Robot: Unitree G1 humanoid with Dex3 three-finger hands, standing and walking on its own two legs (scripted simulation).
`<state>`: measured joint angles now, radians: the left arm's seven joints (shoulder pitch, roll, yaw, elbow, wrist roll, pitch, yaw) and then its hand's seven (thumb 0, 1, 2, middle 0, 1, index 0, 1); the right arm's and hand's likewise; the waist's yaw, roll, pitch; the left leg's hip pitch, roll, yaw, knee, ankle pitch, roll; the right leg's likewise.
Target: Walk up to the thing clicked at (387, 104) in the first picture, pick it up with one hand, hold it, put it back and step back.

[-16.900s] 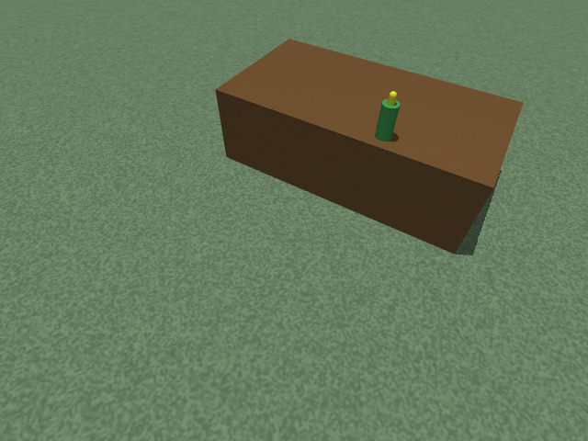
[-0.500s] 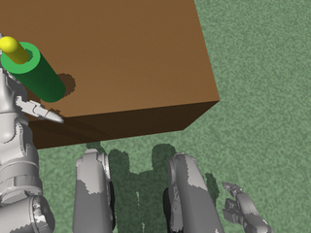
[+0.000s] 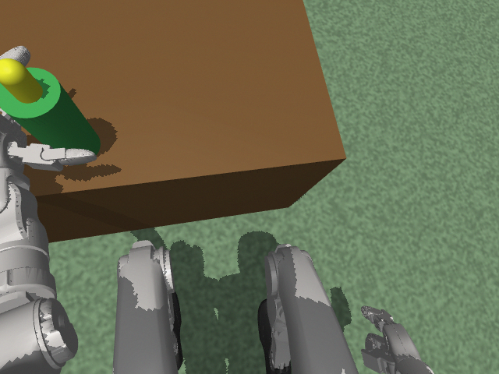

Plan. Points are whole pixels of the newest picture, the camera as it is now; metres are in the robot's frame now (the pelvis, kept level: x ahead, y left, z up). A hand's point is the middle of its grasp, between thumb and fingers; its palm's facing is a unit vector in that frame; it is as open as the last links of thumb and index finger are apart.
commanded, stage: close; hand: left
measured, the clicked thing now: (49, 114) +0.46 +0.26 +0.02
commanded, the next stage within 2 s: settle in 0.36 s
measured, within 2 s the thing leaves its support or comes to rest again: leaves its support in 0.82 s
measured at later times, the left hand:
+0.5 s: hand (47, 123) +0.45 +0.27 +0.00, palm faces +0.24 -0.97 +0.02, open 9.5 cm
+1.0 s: hand (31, 106) +0.46 +0.27 +0.04, palm faces +0.25 -0.97 -0.02, open 9.8 cm
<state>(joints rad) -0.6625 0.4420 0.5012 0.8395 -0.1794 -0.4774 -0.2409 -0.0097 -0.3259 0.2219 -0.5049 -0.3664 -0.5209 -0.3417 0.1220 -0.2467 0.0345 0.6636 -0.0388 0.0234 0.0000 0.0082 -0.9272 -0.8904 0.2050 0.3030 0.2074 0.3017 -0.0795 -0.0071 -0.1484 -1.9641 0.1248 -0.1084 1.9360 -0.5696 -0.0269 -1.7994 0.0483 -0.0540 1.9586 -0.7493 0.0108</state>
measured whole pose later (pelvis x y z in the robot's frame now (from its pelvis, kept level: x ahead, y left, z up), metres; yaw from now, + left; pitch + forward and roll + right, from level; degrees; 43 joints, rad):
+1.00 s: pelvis +0.01 +0.00 +0.04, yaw +1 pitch +33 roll -6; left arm -0.62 0.43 0.46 0.78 -0.14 -0.40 -0.18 0.03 -0.39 0.97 -0.80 -1.13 -0.78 -1.08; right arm 0.14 -0.23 0.02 0.70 -0.03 0.03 -0.01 0.01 -0.91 -0.89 0.21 0.30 0.21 0.30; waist -0.08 0.01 -0.16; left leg -1.84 0.12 -0.10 1.82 -0.56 -0.03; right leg -1.68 0.04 -0.06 1.83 -0.73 0.01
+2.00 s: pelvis +0.03 +0.02 +0.13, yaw +3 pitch +28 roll -6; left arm -0.50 0.35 0.38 0.70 -0.15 -0.40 -0.16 0.02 -0.42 1.02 -0.79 -1.17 -0.77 -1.12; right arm 0.18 -0.22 0.01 0.70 -0.02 0.01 0.00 0.01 -0.92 -0.89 0.20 0.30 0.21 0.30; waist -0.07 0.02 -0.15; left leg -1.49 0.10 -0.07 1.53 -0.53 -0.01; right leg -1.32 0.02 -0.05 1.50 -0.67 0.03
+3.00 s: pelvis +0.06 +0.01 +0.25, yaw +7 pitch +11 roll -2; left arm -0.19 0.21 0.19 0.49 -0.19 -0.37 -0.09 0.03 -0.44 1.04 -0.80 -1.17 -0.78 -1.11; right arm 0.22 -0.22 0.01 0.66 0.01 -0.01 -0.04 0.01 -0.92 -0.89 0.20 0.30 0.21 0.30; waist -0.04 0.02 -0.06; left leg -0.79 0.08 -0.01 0.99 -0.39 -0.02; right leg -0.65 0.00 -0.04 0.96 -0.51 0.02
